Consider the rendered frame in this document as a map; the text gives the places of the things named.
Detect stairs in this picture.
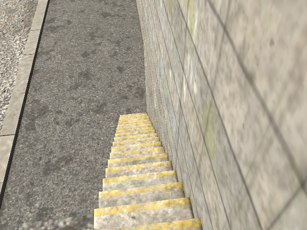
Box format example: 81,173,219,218
94,112,203,230

